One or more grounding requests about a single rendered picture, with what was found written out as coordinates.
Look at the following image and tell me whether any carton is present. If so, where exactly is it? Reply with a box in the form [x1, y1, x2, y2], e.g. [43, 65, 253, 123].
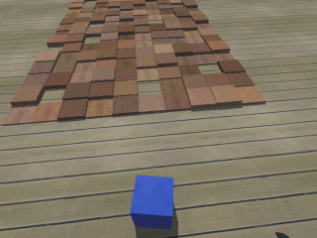
[130, 175, 174, 230]

